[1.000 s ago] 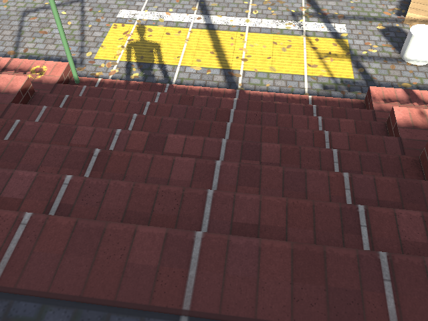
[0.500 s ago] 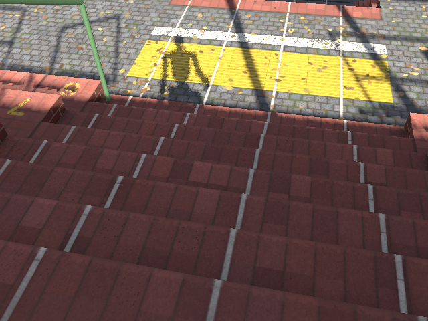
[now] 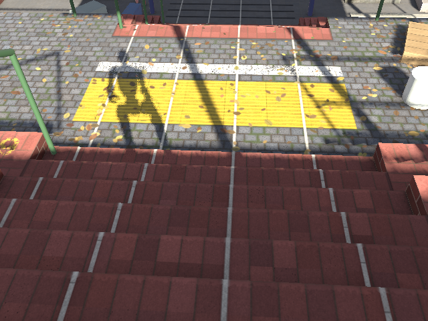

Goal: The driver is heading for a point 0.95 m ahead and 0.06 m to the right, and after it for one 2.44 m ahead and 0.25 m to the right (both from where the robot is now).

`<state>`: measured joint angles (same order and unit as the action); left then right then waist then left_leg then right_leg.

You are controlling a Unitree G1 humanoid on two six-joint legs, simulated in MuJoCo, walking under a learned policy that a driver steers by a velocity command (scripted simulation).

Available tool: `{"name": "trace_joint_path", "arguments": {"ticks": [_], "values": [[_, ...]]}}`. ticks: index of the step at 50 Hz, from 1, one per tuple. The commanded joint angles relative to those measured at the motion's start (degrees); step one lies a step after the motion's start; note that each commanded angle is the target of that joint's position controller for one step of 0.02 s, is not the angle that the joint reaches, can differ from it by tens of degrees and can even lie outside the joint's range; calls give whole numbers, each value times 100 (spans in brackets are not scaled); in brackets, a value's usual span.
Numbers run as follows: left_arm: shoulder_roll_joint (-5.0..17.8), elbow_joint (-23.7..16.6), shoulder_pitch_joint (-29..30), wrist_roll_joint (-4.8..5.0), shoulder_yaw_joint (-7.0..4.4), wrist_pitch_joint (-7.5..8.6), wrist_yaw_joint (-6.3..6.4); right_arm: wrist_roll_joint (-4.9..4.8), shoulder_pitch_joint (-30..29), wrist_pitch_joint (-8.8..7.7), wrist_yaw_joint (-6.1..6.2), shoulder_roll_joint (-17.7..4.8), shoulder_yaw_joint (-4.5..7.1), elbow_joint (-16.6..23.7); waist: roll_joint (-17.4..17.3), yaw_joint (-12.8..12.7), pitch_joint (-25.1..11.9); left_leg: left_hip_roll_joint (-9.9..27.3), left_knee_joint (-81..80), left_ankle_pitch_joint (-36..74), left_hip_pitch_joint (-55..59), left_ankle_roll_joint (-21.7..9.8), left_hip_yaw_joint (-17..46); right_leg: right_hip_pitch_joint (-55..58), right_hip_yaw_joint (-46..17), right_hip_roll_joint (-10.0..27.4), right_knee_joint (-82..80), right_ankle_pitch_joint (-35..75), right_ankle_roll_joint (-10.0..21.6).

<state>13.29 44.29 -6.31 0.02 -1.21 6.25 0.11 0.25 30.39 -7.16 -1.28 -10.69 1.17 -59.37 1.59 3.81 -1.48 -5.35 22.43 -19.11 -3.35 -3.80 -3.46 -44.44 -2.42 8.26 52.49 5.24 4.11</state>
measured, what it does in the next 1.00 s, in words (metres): goes down: right foot 0.15 m lower, then left foot 0.15 m lower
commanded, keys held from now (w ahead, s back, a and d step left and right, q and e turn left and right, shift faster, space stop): w+shift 1.00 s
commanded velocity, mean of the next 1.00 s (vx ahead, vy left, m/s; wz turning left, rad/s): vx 1.00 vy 0.00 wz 0.00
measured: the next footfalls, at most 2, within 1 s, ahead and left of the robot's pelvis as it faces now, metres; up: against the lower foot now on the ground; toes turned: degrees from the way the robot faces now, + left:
right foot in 0.26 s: +0.42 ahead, -0.14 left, -0.15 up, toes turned -3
left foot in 0.68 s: +0.77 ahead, +0.07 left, -0.30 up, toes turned -2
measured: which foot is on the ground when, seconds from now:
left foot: down 0.00-0.26, up 0.28-0.66, down 0.68-1.00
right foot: up 0.00-0.24, down 0.26-0.68, up 0.70-0.98, down 1.00-1.00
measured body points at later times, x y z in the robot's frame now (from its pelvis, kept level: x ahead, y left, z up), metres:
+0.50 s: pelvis +0.46 -0.05 -0.17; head +0.47 -0.04 +0.28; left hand +0.37 +0.16 -0.32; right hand +0.63 -0.29 -0.27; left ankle +0.61 +0.11 -0.80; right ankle +0.39 -0.14 -0.88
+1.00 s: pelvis +0.91 -0.03 -0.42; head +0.91 -0.04 +0.03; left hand +1.12 +0.17 -0.50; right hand +0.80 -0.23 -0.57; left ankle +0.74 +0.07 -1.01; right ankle +1.03 -0.13 -1.13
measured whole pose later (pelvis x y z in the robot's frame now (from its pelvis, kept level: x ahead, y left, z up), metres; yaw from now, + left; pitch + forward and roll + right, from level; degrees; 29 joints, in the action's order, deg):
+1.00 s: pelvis +0.91 -0.03 -0.42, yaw +0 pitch +1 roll +2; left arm 9.8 43.3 -4.9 0.1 -1.3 6.2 -2.0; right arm -1.0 33.5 -6.3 1.9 -6.8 0.9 -61.7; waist 1.6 3.5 -2.6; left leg -5.8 76.0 -44.5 -17.0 -5.1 -0.4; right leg -31.4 0.3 1.1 40.5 15.6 4.0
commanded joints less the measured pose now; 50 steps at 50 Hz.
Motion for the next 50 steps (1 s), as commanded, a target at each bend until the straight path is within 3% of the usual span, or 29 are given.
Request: {"name": "trace_joint_path", "arguments": {"ticks": [1,6,9,12,13,14,15,16,17,18,20,21,23,24,26,29,32,34,35,36,37,38,39,41,42,44,47,49,50], "values": [[418,-128,-89,67,-154,153,-157,-92,-389,-246,152,-839,107,442,-155,-431,681,1017,-708,1211,-1766,-657,398,1637,2,-89,-1008,1972,72],[192,-608,1089,42,-93,175,-635,-173,551,253,398,-693,80,278,-180,313,905,1388,665,671,287,-502,632,400,56,-205,-2868,2540,247],[295,-662,863,83,-151,76,-554,-167,367,361,459,-775,126,307,-229,209,1069,1339,1373,1616,394,-499,772,999,64,-290,-3134,2015,47],[993,46,-1888,139,-488,86,-339,-79,-501,338,325,-1322,253,366,-432,-1274,76,1333,4536,4603,176,-403,931,3496,540,-442,-2810,804,308],[1245,480,-3362,-22,-582,59,-275,-121,-779,213,262,-1158,248,327,239,-2133,-397,523,7738,3623,-1490,33,664,5583,97,43,-2757,1655,825],[1159,735,-3640,-201,-372,22,-328,-142,306,49,166,76,-20,272,2286,-1320,-1250,-107,10086,-2936,-4598,-50,1581,8128,-691,598,-105,2723,1084],[1093,655,-3812,-125,-420,-59,-340,-544,505,-142,142,-454,-40,598,2870,-1491,-2449,-179,10126,-2831,-5032,-90,2208,8657,-2242,1003,-883,1212,1703],[1124,909,-3755,-3,-467,-111,-294,-720,-287,-183,183,-541,-22,1068,2157,-1398,-2193,38,9591,-1997,-5828,8,1768,8083,-3707,1757,-2646,-1557,2076],[533,907,-3180,17,-302,-111,-260,-579,-1182,-79,295,-735,1,1243,-20,-1296,-1196,538,8985,-1391,-5988,-87,1183,6875,-3622,1586,-3423,-2745,1748],[721,978,-2557,15,-302,2,-245,-530,-1380,-10,374,-505,-33,1367,-34,-875,-321,569,9239,-1119,-6011,-15,912,5402,-3766,1682,-3393,-2332,1960],[-58,761,-1406,-114,13,177,-374,-211,-1086,220,279,-288,-52,1340,-915,48,522,1279,8130,-486,-5321,-139,1503,2627,-2733,1312,-2509,-845,1575],[-347,679,-913,-119,131,204,-331,-296,-941,279,229,-418,43,1277,-754,345,671,1503,6745,524,-4796,-222,1621,1624,-1679,731,-2682,-976,1009],[544,708,-765,-12,-68,181,-25,86,-1154,228,193,-430,90,1321,136,299,701,1241,3931,2342,-2604,203,650,121,-366,-247,-3235,-1016,862],[790,890,-1285,-129,-165,200,18,12,-889,180,96,-294,66,1107,194,259,247,1182,4352,3173,-2173,252,516,534,-415,-209,-2914,-775,941],[347,942,-1515,259,-69,328,268,112,-2152,32,-58,-631,92,1528,-374,-91,707,1132,1424,5949,-2157,-39,542,707,358,-779,-2269,-2305,559],[574,1222,-2178,258,-172,152,301,-52,-2998,139,-139,-414,33,1989,155,-635,627,926,871,5311,-2081,87,462,1930,-18,-401,-1774,-2176,557],[429,1173,-1800,-10,-176,-91,170,-62,-724,200,-192,-1103,351,1238,292,329,89,649,1865,4160,-786,-142,-48,2534,88,-311,556,131,356],[575,989,-218,159,-268,-10,-31,72,2747,208,-161,-1275,542,69,-930,2509,-215,1040,949,3787,1904,-759,-49,1125,108,-919,5787,1100,-163],[-316,699,-290,197,-163,136,-13,79,2686,103,-208,-501,222,-328,-2439,1905,539,1391,1654,3818,1982,-755,728,-1042,-741,-1942,8020,-5149,100],[-423,381,-1273,389,-103,257,19,40,1945,64,-167,-179,51,32,-2999,702,257,1335,1910,4841,1742,-668,1699,-1550,-1643,-1768,6297,-4547,566],[-342,494,-1609,462,-121,296,-16,51,1160,114,-170,-125,61,131,-2013,62,256,1783,1485,4153,1273,-950,2407,-1820,-1472,-1546,5678,-3977,602],[-84,537,-1151,337,-217,227,60,-33,743,59,-272,320,-67,139,152,-152,342,1452,1245,2781,396,-681,2048,-1560,-1085,-1227,4766,-2800,827],[-581,158,-1544,410,-59,182,39,82,-422,18,-193,-971,263,296,-1471,-1033,307,2579,770,1122,-761,-1561,4339,-1697,-1077,-974,4055,-2430,648],[305,45,-574,323,-231,-33,125,252,-1518,-144,45,-199,-48,766,709,-979,1104,2253,1022,1408,-3582,-1373,3715,-252,-1016,-217,1989,-2010,-74],[-62,207,-992,105,-158,-80,79,363,-1488,-138,194,-787,112,671,631,-1270,656,1763,1401,957,-4267,-1265,3288,901,-385,-360,1912,-1203,-236],[82,173,-633,47,-118,110,-157,49,-736,-227,486,-680,103,471,165,-882,594,1095,1837,-378,-4374,-1016,2181,1498,-187,-406,151,1804,-184],[-225,-428,341,107,-10,-44,-253,-244,-385,-51,517,-652,106,354,-495,-363,473,798,2217,-32,-4243,-822,1503,3060,468,-827,-1330,1213,-309],[356,320,-2240,-55,-308,-119,-190,-165,-911,-6,326,-481,107,341,-434,-1573,-453,568,4740,2598,-3832,-510,1020,4912,1046,-1140,-819,1135,15],[488,1075,-4677,-47,-481,-151,-151,-135,-1804,-38,160,-801,222,424,-58,-2923,-892,291,7363,4001,-4224,-224,896,6619,920,-860,-1490,1170,404]]}}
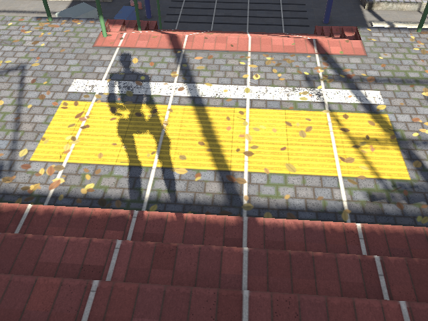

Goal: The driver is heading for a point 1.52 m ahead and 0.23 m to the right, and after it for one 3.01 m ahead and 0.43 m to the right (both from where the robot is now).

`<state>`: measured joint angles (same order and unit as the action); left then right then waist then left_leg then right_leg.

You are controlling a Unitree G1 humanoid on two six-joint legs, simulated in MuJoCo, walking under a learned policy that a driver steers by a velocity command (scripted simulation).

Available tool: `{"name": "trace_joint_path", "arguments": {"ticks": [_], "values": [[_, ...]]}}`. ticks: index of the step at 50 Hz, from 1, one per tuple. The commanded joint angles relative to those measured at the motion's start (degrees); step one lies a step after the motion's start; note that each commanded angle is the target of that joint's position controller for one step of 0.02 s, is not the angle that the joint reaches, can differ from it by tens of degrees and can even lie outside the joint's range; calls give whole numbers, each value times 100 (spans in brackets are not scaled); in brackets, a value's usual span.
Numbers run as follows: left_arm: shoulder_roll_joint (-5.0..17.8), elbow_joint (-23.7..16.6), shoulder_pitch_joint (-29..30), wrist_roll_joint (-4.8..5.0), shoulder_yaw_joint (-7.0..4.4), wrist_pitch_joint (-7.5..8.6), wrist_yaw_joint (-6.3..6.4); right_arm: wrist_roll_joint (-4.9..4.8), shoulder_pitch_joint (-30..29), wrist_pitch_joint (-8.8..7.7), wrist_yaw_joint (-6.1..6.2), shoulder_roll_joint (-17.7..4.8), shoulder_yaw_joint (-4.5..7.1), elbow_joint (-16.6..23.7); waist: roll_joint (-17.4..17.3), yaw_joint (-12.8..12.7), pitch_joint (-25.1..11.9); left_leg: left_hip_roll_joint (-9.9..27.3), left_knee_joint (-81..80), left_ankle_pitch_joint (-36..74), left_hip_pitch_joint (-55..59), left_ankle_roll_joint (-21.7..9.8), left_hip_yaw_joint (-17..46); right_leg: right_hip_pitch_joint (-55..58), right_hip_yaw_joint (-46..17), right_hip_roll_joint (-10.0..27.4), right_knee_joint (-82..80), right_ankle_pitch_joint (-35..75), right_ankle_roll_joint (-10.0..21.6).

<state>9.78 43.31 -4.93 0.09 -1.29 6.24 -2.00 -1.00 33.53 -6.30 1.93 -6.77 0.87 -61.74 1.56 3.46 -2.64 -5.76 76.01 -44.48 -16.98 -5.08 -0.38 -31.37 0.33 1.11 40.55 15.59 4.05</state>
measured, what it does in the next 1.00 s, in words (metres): goes down: left foot 0.15 m lower, then right foot 0.15 m lower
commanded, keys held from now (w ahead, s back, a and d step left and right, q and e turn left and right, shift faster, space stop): w+shift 0.72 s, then w+e+shift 0.04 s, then e+shift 0.24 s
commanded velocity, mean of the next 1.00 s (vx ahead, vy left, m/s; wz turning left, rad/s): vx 0.91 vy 0.00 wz -0.12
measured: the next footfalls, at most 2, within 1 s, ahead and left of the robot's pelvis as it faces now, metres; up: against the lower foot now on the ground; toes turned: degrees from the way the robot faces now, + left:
left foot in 0.38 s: +0.45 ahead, +0.14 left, -0.15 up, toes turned +0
right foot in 0.72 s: +0.74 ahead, -0.08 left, -0.30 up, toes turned +0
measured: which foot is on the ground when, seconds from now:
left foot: down 0.00-0.00, up 0.02-0.36, down 0.38-0.72, up 0.74-1.00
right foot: down 0.00-0.36, up 0.38-0.70, down 0.72-1.00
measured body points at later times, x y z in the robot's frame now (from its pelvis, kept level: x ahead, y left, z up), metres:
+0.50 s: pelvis +0.43 +0.04 -0.22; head +0.42 +0.04 +0.23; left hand +0.52 +0.30 -0.34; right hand +0.40 -0.20 -0.37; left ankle +0.41 +0.14 -0.91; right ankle +0.37 -0.14 -0.76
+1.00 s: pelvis +0.86 +0.02 -0.43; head +0.86 +0.02 +0.02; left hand +0.74 +0.24 -0.57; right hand +1.08 -0.22 -0.48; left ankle +1.05 +0.10 -1.14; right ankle +0.70 -0.08 -1.06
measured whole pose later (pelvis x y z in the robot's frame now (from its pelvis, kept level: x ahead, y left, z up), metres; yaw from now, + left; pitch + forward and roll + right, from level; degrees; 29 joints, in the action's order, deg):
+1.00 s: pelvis +0.86 +0.02 -0.43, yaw -10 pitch +1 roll -4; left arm 6.0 59.8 -37.0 2.0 -1.3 3.2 4.6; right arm -0.8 -1.5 -6.9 0.7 -10.8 1.5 -39.3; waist -3.4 -5.0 -1.2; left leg 0.6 30.2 24.9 -31.6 1.6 7.9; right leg -16.8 -6.4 -10.6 65.9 -48.6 3.4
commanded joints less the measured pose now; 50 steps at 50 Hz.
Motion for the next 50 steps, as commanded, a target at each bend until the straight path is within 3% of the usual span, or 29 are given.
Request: {"name": "trace_joint_path", "arguments": {"ticks": [1,2,4,5,6,9,12,14,16,18,19,20,21,23,24,27,30,32,34,36,37,38,39,40,41,43,44,47,50], "values": [[395,1773,-5909,-40,-262,-113,-13,-171,-2761,-186,-173,-779,237,943,684,-3401,-146,-433,5254,2775,-4031,92,519,5302,-344,597,-668,-599,890],[135,1331,-4337,-131,-19,-55,-50,-352,-1603,-274,-182,-67,31,1381,2407,-1528,102,-519,5299,352,-5528,-298,1677,5234,-2076,1140,242,1006,1236],[-131,983,-2870,-102,22,-71,-103,-232,-869,-201,-236,-290,92,1280,395,-255,-24,243,3395,1766,-5373,-608,1727,3738,-2451,1570,-418,-555,1358],[373,918,-1973,-156,-90,-36,-104,-197,-1076,-109,-146,-112,-4,1486,334,168,424,752,2306,2131,-5340,-355,1561,2405,-3946,2280,-1263,-2863,1626],[4,559,-1053,-177,75,7,27,-188,-1616,114,-72,-647,149,1441,-1067,396,1133,1106,624,3132,-4336,56,1411,351,-3380,1851,-1858,-3516,1420],[919,939,-1595,-198,-231,9,321,30,-1613,230,-135,-544,111,1384,-446,312,929,1309,182,4155,-3126,546,775,-366,-2959,1366,-1090,-2582,1400],[551,1033,-2010,263,-134,160,596,272,-3156,-22,-385,-710,108,1773,-477,-323,911,1108,-3570,8118,-912,222,329,-1115,-1017,81,-580,-4183,660],[671,1172,-2255,203,-202,50,522,18,-3483,135,-444,-569,65,2099,-25,-503,681,870,-3852,7148,-394,346,89,-439,-907,221,-256,-3688,681],[538,1259,-2066,62,-204,-35,407,18,-2283,165,-462,-1147,270,1749,263,45,311,813,-3320,6659,31,133,-173,590,-804,331,1127,-2110,555],[837,1113,-931,121,-277,-21,196,134,1243,145,-439,-1724,602,632,69,1911,-403,841,-3877,5930,2925,-255,-531,106,-585,130,4993,793,91],[445,1042,-663,192,-273,54,227,151,2019,98,-463,-1326,493,218,-1229,2256,-8,1469,-5005,5763,3293,-715,312,-1014,-655,-888,8074,-3056,-138],[-122,817,-1745,271,-182,149,260,209,1027,13,-435,-836,180,324,-2742,811,135,1734,-3039,7990,3852,-661,1110,-2991,-1665,-991,8374,-5841,232],[54,651,-2045,262,-162,192,230,124,454,57,-420,-544,124,610,-2272,366,-162,1844,-3263,7709,3664,-736,1642,-3347,-1859,-654,7032,-5299,434],[62,390,-1757,389,-185,204,331,116,-226,1,-495,-1100,330,506,-729,-287,-345,2738,-4357,3258,2410,-1437,3547,-3568,-1448,-71,5729,-3896,422],[224,363,-1202,411,-218,47,343,203,-1004,-59,-460,-727,174,713,179,-537,370,2704,-4829,2482,766,-1446,3816,-3218,-1387,255,4755,-3249,289],[396,214,-977,138,-261,-165,274,398,-1621,-96,-112,-1243,224,775,-57,-846,810,2226,-4414,3930,-1664,-1191,2882,-1556,-884,705,3062,-2350,-314],[283,128,-92,-68,-158,33,-32,-78,-1244,-162,195,-1068,196,689,-159,-483,606,918,-3950,2082,-2779,-619,895,939,-207,295,160,1679,-134],[287,-127,-34,110,-160,-121,-47,-23,-1083,-117,197,-1253,246,625,-388,-559,424,910,-3548,2528,-2857,-560,700,2092,269,-131,293,1074,-302],[936,447,-1877,-8,-396,-243,32,-47,-1428,-61,36,-1049,265,630,-583,-1393,-185,903,-1646,4777,-1944,-292,359,3171,556,-290,675,67,-73],[1066,1698,-5680,-172,-529,-255,107,-169,-2884,-171,-197,-1098,369,793,748,-3608,-378,60,4100,4934,-2823,299,318,5438,446,293,-705,101,657],[309,2130,-5468,-62,-214,-177,23,-65,-3066,-283,-145,-193,210,1122,1855,-2963,736,-618,6159,189,-4230,7,821,4544,-515,644,-648,263,726],[78,1464,-4064,-177,46,-121,46,-297,-1545,-356,-188,105,77,1567,2871,-1149,400,-555,5172,303,-5396,-403,1708,4927,-1823,752,145,2232,949],[184,1411,-3301,-73,-47,-139,2,-199,-827,-380,-321,0,34,1376,1498,-459,100,93,3595,1157,-5646,-448,1358,4730,-2688,1263,-422,857,1344],[210,1292,-2851,105,-69,-152,-70,-6,-945,-343,-273,-334,130,1240,126,-265,307,608,3132,1511,-5469,-318,730,3874,-2612,1292,-375,517,1426],[836,1172,-2229,-56,-217,-88,-67,-82,-1278,-286,-196,-315,119,1466,-252,48,328,802,1870,2093,-5185,-209,953,2681,-3985,1592,-827,-1807,1622],[762,670,-885,-218,-125,30,349,-94,-2432,-130,48,-794,162,1912,-1208,333,1217,909,-1060,2931,-2532,540,569,-1214,-3317,879,-901,-1451,1351],[1047,813,-1101,-341,-232,26,441,85,-1782,-103,28,-592,113,1557,-926,512,711,643,-687,4271,-923,649,326,-1984,-3029,559,-428,-1151,1309],[632,894,-1649,311,-160,57,719,139,-2268,-150,-123,-485,86,1793,-359,159,462,256,-4010,7903,1216,817,62,-2216,-1275,-677,596,-3699,575],[258,971,-1960,216,-119,-370,814,-65,-2030,182,-130,-656,213,2232,225,275,414,576,-6238,7977,1447,726,459,-338,-1604,-1046,2628,-3761,122]]}}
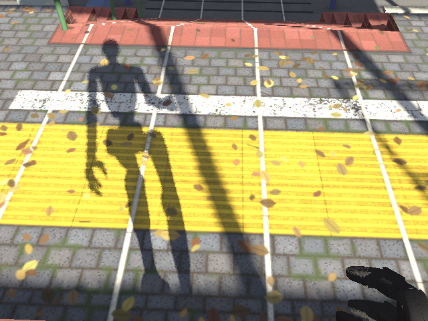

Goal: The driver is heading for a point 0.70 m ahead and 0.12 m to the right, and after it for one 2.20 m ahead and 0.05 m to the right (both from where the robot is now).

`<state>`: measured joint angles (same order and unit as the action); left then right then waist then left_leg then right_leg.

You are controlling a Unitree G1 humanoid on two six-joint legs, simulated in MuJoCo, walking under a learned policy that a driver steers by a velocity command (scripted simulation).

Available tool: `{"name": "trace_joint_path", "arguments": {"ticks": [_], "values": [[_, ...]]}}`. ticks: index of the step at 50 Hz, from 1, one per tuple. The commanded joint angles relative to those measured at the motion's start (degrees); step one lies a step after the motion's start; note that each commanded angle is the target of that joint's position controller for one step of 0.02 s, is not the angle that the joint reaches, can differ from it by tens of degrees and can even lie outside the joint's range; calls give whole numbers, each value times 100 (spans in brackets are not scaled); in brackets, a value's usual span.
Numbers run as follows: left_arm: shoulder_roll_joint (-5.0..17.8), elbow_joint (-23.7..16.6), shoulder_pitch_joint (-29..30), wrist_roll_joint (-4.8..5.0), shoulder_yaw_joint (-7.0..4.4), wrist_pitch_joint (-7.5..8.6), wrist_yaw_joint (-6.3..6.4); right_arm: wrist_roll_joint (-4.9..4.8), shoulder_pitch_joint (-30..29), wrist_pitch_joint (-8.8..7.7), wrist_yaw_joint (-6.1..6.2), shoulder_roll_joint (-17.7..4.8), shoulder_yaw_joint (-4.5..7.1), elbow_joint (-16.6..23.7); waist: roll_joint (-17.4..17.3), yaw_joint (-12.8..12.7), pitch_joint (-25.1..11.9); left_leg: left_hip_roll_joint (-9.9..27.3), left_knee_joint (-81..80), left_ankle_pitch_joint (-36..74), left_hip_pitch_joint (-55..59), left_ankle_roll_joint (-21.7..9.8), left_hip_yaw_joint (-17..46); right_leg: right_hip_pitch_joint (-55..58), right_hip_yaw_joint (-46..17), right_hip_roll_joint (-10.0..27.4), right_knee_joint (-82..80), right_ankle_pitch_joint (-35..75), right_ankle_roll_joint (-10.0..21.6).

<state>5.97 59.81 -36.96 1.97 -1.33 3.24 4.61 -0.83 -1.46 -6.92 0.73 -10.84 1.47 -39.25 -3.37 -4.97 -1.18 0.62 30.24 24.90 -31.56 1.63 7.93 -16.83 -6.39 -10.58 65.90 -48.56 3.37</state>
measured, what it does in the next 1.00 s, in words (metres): goes down: left foot 0.15 m lower, then right foot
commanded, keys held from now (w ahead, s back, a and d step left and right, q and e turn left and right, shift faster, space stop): e+shift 0.48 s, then q+shift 0.52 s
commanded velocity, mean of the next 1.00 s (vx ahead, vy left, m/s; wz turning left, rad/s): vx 0.09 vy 0.00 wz -0.30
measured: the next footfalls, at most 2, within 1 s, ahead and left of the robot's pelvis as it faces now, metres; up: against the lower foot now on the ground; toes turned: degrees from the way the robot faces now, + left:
left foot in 0.02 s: +0.20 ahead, +0.11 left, -0.15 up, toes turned -6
right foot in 0.42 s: +0.20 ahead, -0.15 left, -0.15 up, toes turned -24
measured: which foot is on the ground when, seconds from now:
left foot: up 0.00-0.00, down 0.02-0.44, up 0.46-0.98, down 1.00-1.00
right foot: down 0.00-0.02, up 0.04-0.40, down 0.42-1.00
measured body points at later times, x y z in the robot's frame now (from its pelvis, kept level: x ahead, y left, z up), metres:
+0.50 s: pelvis +0.16 -0.03 -0.09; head +0.17 -0.06 +0.36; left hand +0.46 +0.10 -0.14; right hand +0.16 -0.35 -0.20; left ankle +0.16 +0.13 -0.73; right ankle +0.17 -0.13 -0.78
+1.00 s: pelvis +0.16 +0.02 -0.08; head +0.18 +0.02 +0.37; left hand +0.41 +0.21 -0.16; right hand +0.22 -0.27 -0.18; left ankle +0.14 +0.14 -0.77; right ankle +0.17 -0.13 -0.78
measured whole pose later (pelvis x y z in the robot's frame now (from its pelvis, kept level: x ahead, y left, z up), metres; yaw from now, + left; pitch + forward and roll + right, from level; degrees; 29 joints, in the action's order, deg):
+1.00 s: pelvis +0.16 +0.02 -0.08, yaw -13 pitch +2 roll +1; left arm 14.4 34.5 -5.7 1.0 -1.8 -2.5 2.6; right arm -2.4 13.4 6.4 0.7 -15.0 2.4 -34.5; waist 1.5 2.1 0.3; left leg -1.2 49.8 -23.2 -21.4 0.5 -1.0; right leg -28.5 7.0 9.8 47.1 -19.6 -1.9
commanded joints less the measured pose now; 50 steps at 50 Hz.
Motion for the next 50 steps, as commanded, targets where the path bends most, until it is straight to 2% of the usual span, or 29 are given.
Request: {"name": "trace_joint_path", "arguments": {"ticks": [1,2,3,4,5,6,7,8,10,12,14,15,16,20,21,22,23,24,25,26,27,29,31,34,35,43,47,48,50], "values": [[659,-748,1533,-106,-129,-114,-18,185,2833,234,-98,-598,272,-390,842,1778,-616,152,-481,1810,4401,-79,-369,-2030,-793,-30,1941,2928,-59],[363,-1040,1016,22,-50,-164,-166,339,3401,171,-177,-968,238,-482,-326,1707,-1590,1670,728,4074,6027,-582,578,-3046,-715,-403,4482,17,-312],[374,-1732,125,271,70,-159,-210,198,2792,154,-289,-1480,305,-445,-2375,888,-2572,3212,911,3263,6722,-1860,2639,-4364,-890,-13,5603,-54,-465],[599,-1822,589,153,8,-249,-207,146,2331,247,-283,-1077,235,-139,-1632,1009,-2357,3116,247,1257,5963,-2032,2754,-4509,-762,433,5534,514,-594],[772,-1902,1104,44,-100,-389,-157,210,2301,325,-254,-763,91,-152,-504,998,-1431,2785,44,1804,4851,-1823,1858,-4496,-536,359,5822,759,-706],[738,-2341,1302,-2,-94,-500,-85,179,1917,368,-217,-1216,159,-267,-452,476,-1290,2970,-249,760,4328,-2102,2188,-4784,-43,603,6170,1146,-784],[698,-2477,1665,-33,-65,-648,9,203,1653,457,-130,-1130,148,-279,-168,405,-783,3022,-535,-66,3331,-2148,2216,-4868,-56,835,5939,1271,-807],[824,-2473,1893,-4,-159,-760,31,272,1710,444,-48,-799,108,-329,177,396,-151,2521,-588,-1245,2389,-1694,1531,-4785,-216,929,5099,1954,-639],[833,-2638,1922,-86,-221,-827,2,303,1346,476,77,-816,58,-339,16,61,126,1783,-497,-1217,1162,-1297,351,-4000,28,942,4304,2842,-605],[835,-2960,2384,-158,-211,-795,-106,239,863,577,356,-786,22,-263,-139,-132,258,1127,-556,-2236,43,-1027,-866,-2754,395,958,1117,4853,-569],[630,-3094,2788,-99,-124,-653,-285,225,986,659,370,-1271,159,-317,-348,6,-471,1344,-404,-1686,520,-1062,-962,-1734,637,977,-17,5429,-573],[690,-3142,2868,-33,-130,-620,-380,142,920,679,343,-1342,213,-292,-508,37,-567,1530,-331,-1555,934,-1063,-963,-1731,555,1081,-454,5201,-512],[1008,-3057,2749,-95,-230,-600,-475,220,824,620,281,-1540,266,-163,-531,46,-792,1841,22,-1254,1123,-1149,-926,-1441,715,1029,372,5677,-499],[1042,-3440,3403,-5,-255,-755,-615,-103,1353,607,133,-1362,391,-167,-616,486,-130,2042,605,-1517,2065,-728,-920,-1805,551,1247,-1604,3407,-31],[1133,-3282,2875,31,-352,-683,-681,-68,1101,602,111,-1499,459,-120,-559,102,-284,1785,1149,-1088,1749,-565,-1394,-633,1011,956,-2508,3715,122],[1714,-2922,2100,6,-610,-607,-662,23,1243,536,83,-1419,468,49,549,-45,-511,1129,2594,-1601,940,-285,-1826,847,847,723,-3137,5953,433],[2517,-2813,1976,-36,-819,-548,-652,140,1407,501,33,-1114,403,412,2281,391,-459,209,4584,-5894,-1430,169,-1345,2067,-1475,1633,-3060,8581,1348],[2623,-3050,2356,-220,-771,-460,-727,129,1212,462,3,-1283,387,575,1877,439,-1201,108,5305,-6080,-1871,61,-248,1985,-2701,2431,-3308,8541,1905],[2470,-3120,2690,-309,-689,-421,-784,-38,727,543,57,-1377,393,710,1442,455,-1220,-50,5292,-5870,-1887,-7,-138,1321,-3153,2749,-3776,7359,2072],[2012,-3155,2953,-195,-519,-412,-797,-91,701,672,158,-1461,435,570,724,575,-920,25,5153,-5630,-1707,0,-38,771,-2811,2653,-3676,6746,1830],[1601,-3158,3152,-106,-352,-414,-747,-9,910,849,263,-1357,396,378,615,685,-764,85,5139,-5314,-1435,69,3,234,-2369,2639,-3506,6805,1586],[1233,-3031,3404,-236,-121,-379,-597,104,1596,1053,253,-1150,323,-14,513,961,-1032,25,5332,-4589,-373,119,116,-536,-1644,2372,-3226,6902,1326],[1026,-2695,3119,-343,22,-325,-504,-41,1790,1054,156,-901,251,-221,428,905,-1100,-275,5194,-4241,87,103,407,-660,-1062,2290,-3208,7001,1187],[1525,-2674,2829,-343,-134,-275,-359,-63,1230,1012,138,-1266,368,179,650,623,-857,-645,5602,-3803,-743,183,505,-27,-945,2440,-3104,6804,1353],[1276,-2743,2961,-374,-43,-300,-276,-16,1078,1039,137,-1092,287,341,811,581,-954,-538,5788,-4235,-884,255,636,237,-1126,2739,-3098,7167,1402],[1456,-2914,2978,-328,-123,-494,-239,-94,1326,1292,95,-896,190,775,1339,632,-720,-222,4787,-4695,-659,520,-361,235,-225,2827,-3346,6090,1180],[1748,-2921,3083,-227,-298,-512,-239,-152,1432,1289,30,-777,155,864,1663,552,-804,-299,2968,-4784,840,117,-1197,-383,522,2915,-3269,5120,693],[1732,-2771,2979,-57,-343,-531,-192,-193,1388,1282,-1,-633,132,1001,2036,517,-646,-137,1838,-5216,856,-147,-984,-257,385,3062,-3424,4847,467],[1603,-2692,3037,64,-364,-570,-103,-145,2272,1242,-36,-762,285,631,1310,826,-562,-502,4,-4095,2131,-551,-1149,-875,925,2694,-2354,4446,12]]}}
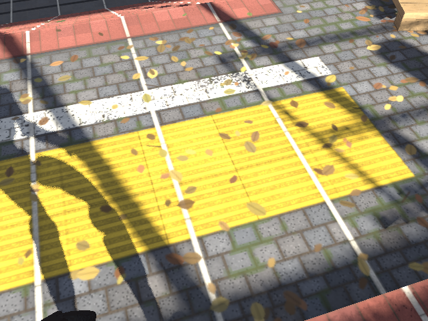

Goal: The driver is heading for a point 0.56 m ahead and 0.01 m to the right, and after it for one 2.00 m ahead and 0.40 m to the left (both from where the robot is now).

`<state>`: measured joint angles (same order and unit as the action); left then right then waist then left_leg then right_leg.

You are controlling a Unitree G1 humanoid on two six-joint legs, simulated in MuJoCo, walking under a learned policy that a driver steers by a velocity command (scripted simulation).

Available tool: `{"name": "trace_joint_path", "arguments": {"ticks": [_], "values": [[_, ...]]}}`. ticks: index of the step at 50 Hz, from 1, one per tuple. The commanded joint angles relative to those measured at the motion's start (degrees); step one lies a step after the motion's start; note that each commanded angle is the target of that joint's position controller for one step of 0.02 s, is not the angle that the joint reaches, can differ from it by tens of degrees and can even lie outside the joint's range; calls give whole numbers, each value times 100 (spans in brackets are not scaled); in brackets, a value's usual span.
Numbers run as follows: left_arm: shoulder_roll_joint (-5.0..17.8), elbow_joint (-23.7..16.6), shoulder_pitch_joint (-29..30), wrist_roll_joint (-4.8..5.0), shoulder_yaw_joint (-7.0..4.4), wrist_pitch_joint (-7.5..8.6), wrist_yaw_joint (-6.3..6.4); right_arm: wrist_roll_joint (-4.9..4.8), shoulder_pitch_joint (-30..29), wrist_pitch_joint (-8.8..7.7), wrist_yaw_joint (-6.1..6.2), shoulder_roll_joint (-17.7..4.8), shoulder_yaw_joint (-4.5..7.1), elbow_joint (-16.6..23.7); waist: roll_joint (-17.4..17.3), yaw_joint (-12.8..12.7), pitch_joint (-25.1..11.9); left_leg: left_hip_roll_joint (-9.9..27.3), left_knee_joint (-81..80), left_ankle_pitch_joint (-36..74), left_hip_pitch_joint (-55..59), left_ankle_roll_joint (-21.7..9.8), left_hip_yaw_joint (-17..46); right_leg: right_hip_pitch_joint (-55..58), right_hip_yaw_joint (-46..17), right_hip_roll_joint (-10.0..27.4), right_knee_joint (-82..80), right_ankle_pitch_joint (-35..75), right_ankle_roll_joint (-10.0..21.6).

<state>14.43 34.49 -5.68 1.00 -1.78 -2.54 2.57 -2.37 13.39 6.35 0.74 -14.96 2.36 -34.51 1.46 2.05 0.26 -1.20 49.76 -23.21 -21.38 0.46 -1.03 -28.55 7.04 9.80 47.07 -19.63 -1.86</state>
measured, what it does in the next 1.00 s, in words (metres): goes down: right foot 0.15 m lower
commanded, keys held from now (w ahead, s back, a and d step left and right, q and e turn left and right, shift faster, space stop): q+shift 0.04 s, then w+q+shift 0.18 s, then w+e+shift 0.56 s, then w+q+shift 0.22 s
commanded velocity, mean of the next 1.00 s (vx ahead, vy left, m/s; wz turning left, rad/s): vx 0.73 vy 0.00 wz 0.00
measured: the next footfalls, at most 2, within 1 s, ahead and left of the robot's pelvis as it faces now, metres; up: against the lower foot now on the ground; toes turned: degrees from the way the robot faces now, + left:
right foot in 0.72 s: +0.36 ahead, -0.13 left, -0.15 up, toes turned +4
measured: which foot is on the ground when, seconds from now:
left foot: down 0.00-0.70, up 0.72-1.00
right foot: down 0.00-0.00, up 0.02-0.70, down 0.72-1.00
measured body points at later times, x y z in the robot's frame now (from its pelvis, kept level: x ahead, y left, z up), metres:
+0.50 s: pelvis +0.10 +0.03 -0.01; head +0.09 +0.06 +0.44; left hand +0.20 +0.35 -0.11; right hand +0.24 -0.22 -0.09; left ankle -0.05 +0.12 -0.70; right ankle +0.30 -0.13 -0.68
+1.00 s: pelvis +0.51 -0.05 -0.18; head +0.53 -0.05 +0.27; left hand +0.52 +0.20 -0.31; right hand +0.72 -0.29 -0.25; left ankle +0.74 +0.09 -0.86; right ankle +0.32 -0.13 -0.85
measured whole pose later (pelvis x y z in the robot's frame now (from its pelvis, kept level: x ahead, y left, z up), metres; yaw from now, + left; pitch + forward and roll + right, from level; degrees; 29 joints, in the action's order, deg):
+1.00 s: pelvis +0.51 -0.05 -0.18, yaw -4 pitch +3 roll -2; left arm 10.8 49.0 -26.4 1.6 -0.5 5.7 2.1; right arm 0.2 5.7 -6.6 -2.3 -15.0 2.2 -35.6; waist -3.5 -3.4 -1.5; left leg 3.6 36.0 24.0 -42.4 -1.8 4.8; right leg -6.8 -5.0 -9.2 46.1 -41.6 5.7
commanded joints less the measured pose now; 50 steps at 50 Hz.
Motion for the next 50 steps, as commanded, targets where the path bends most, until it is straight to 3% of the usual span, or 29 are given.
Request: {"name": "trace_joint_path", "arguments": {"ticks": [1,2,3,5,6,9,13,16,18,21,24,30,31,32,33,34,35,36,37,38,39,40,41,43,44,45,46,47,50], "values": [[437,-405,-86,52,-271,-7,106,97,1224,-136,-61,-1116,441,20,-1117,16,-296,622,-1985,3536,2172,-1086,2039,-1789,59,-189,1660,-960,-13],[286,-843,602,-59,-183,143,48,317,1063,-324,-183,-1849,571,191,-2068,135,-696,1869,-2368,5204,2269,-2228,4372,-3023,-1009,-936,2925,-2149,-144],[661,-872,1097,66,-284,258,54,466,892,-473,-244,-1724,579,289,-1226,343,-713,1977,-2944,2417,2114,-2391,4580,-3190,-1634,-900,3031,-1679,-5],[691,-648,1115,37,-374,266,136,2,894,-478,-105,-1111,407,210,-768,186,7,1441,-3210,-1264,1979,-1771,4239,-3724,-1610,-844,2686,-786,75],[686,-510,896,-19,-379,252,117,-83,537,-452,-11,-856,287,338,-743,-8,167,1202,-3163,-1850,1591,-1568,3938,-3494,-1662,-750,2370,-116,5],[711,-210,359,-89,-423,473,-150,169,96,-511,134,-860,235,609,-913,-324,-163,741,-3126,-852,703,-1338,3249,-2074,-1346,-871,2180,1526,-117],[550,-102,221,-189,-310,632,-294,133,441,-598,166,-650,137,497,-1021,-197,-148,599,-2960,129,608,-1287,2678,-1570,-1019,-827,1746,2155,-82],[1057,-220,711,-110,-448,781,-409,156,1227,-827,143,-982,218,80,-861,199,60,886,-2233,208,2012,-1229,2863,-2867,-1621,-582,461,3235,87],[970,-201,673,-45,-408,804,-471,191,1203,-932,93,-1038,215,-9,-1034,235,109,1014,-2018,252,1965,-1319,2975,-2981,-1786,-563,334,3380,190],[739,-110,488,-149,-314,815,-640,239,1161,-1004,108,-915,148,-169,-764,287,320,819,-1651,-501,561,-1322,2443,-1871,-1617,-756,-265,4797,292],[673,-180,434,35,-282,765,-677,262,1150,-1055,2,-916,147,-215,-753,398,583,881,-1274,-513,590,-1343,2364,-2054,-2035,-1022,-385,4347,392],[685,-320,846,66,-206,783,-699,166,1391,-1010,35,-904,182,-442,-777,582,868,1170,-684,1120,1175,-1223,1982,-2331,-1512,-941,-739,3365,495],[670,-322,828,30,-214,770,-742,157,1394,-996,63,-968,180,-479,-861,559,889,1225,-680,1492,1104,-1171,1927,-2018,-1200,-925,-682,2868,491],[833,-204,137,86,-321,737,-752,204,869,-1030,93,-1293,273,-591,-1400,-20,587,1670,-274,2035,1204,-1204,2275,-1743,-1449,-595,419,2831,648],[1071,85,-808,116,-391,742,-741,152,283,-1070,75,-1126,244,-502,-1367,-473,389,1582,389,3187,1246,-1008,1792,-1221,-1306,-563,175,2391,859],[1380,591,-2198,27,-538,770,-715,117,-196,-1145,28,-925,207,-484,-1040,-1087,-247,1155,1555,4790,483,-692,864,1143,-709,-869,-248,2106,1087],[1577,1213,-4005,25,-687,761,-658,186,-618,-1280,-31,-942,222,-448,-178,-2022,-825,670,4100,4962,-849,-387,377,3801,-423,-1078,-573,2607,1345],[973,1579,-4493,113,-499,749,-646,391,-603,-1343,-17,-451,114,-360,1719,-2274,-151,-299,7060,-461,-2703,-54,-340,4671,-665,-990,-1861,2974,1646],[852,1330,-3680,73,-325,765,-614,374,37,-1479,32,-280,44,114,2316,-1177,-235,-148,6866,-1488,-4140,-3,643,5306,-2215,-809,-614,3772,1872],[614,993,-3384,126,-255,659,-577,359,137,-1526,10,-430,-12,275,1429,-949,-763,80,6049,-1559,-4248,28,1002,5520,-2933,-537,-813,3541,2169],[1066,825,-3033,123,-444,631,-504,124,102,-1629,-7,-520,-14,531,612,-796,-1115,26,5022,-1176,-4487,173,1072,5416,-4639,-42,-1822,1020,2758],[1222,672,-2313,42,-506,733,-433,-90,70,-1672,29,-719,106,386,-330,-387,-1011,454,3579,95,-4138,-30,1363,4306,-5648,537,-2292,-728,2706],[927,444,-1410,-6,-384,845,-390,-30,-79,-1536,88,-795,184,273,-763,22,-60,624,2715,588,-3588,132,1460,2296,-5608,574,-2161,-156,2721],[742,445,-1124,-109,-236,900,-317,187,-115,-1320,77,-531,128,258,-446,74,374,975,1653,-119,-2951,287,1359,918,-5028,732,-2037,1030,2635],[906,561,-1424,-170,-279,925,-278,293,12,-1303,11,-494,99,173,-223,-23,169,919,1574,1004,-2782,126,1131,967,-4438,400,-1722,1585,2420],[788,823,-1725,-12,-238,947,-102,299,-558,-1383,-107,-734,169,226,-262,-122,435,889,-173,3144,-2328,-162,1000,415,-2963,-412,-1483,1300,1798],[549,971,-1784,88,-138,911,20,450,-914,-1442,-265,-443,81,234,61,-336,257,579,-1111,5016,-1114,-246,435,-228,-2043,-990,-1444,837,1538],[478,1086,-1933,120,-69,912,74,426,-1038,-1456,-362,-140,0,178,132,-473,123,346,-1308,5890,-331,-272,134,-488,-1779,-1108,-1608,616,1380],[387,1483,-2344,68,-58,886,6,152,-1479,-1283,-368,-23,-40,336,163,-730,395,139,-1790,5319,-275,-348,125,382,-1518,-929,-1207,943,1106]]}}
